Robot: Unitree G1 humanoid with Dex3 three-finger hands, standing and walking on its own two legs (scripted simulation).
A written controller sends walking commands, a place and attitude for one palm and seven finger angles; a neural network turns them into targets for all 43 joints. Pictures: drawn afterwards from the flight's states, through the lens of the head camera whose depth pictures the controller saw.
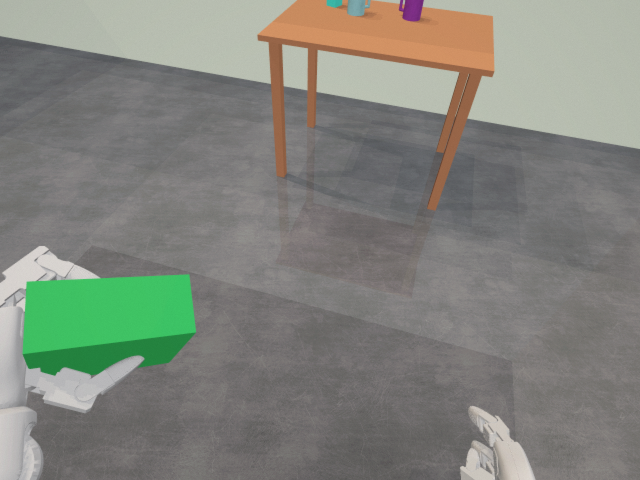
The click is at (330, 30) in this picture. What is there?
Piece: table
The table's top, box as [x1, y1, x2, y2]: [257, 0, 493, 76]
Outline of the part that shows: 257,35 258,40 487,76 492,76 493,73 492,16 422,7 421,16 418,21 407,21 401,17 402,12 398,10 399,4 371,0 370,7 365,8 363,15 351,16 346,13 347,0 342,0 342,4 335,8 326,6 326,0 297,0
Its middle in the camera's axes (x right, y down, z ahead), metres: +0.26 -0.88 +1.61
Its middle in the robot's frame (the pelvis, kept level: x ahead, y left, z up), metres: +1.80 -0.17 -0.09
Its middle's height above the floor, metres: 0.68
